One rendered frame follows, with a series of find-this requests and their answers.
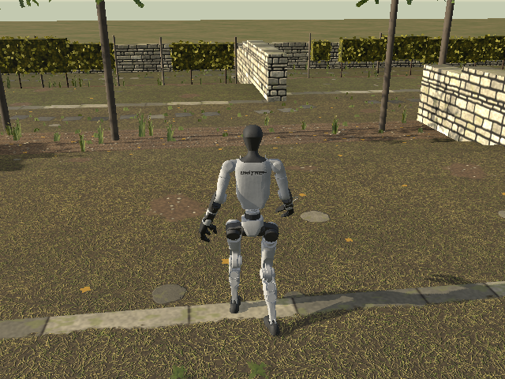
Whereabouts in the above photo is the left robot hand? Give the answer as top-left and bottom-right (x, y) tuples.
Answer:
(199, 221), (217, 242)

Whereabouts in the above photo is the robot right forearm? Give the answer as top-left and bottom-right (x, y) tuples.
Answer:
(282, 188), (294, 210)

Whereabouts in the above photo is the robot right upper arm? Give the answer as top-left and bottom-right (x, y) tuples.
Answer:
(269, 159), (290, 200)

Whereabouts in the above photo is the right robot hand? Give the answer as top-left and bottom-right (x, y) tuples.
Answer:
(275, 205), (294, 217)

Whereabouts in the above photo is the robot left thigh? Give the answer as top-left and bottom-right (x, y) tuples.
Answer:
(226, 220), (242, 268)

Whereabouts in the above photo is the robot left forearm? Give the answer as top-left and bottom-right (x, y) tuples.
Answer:
(202, 191), (221, 226)

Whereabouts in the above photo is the robot head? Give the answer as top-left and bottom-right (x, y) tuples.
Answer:
(239, 125), (266, 163)

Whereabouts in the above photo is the robot left upper arm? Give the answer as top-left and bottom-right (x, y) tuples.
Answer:
(214, 159), (237, 204)

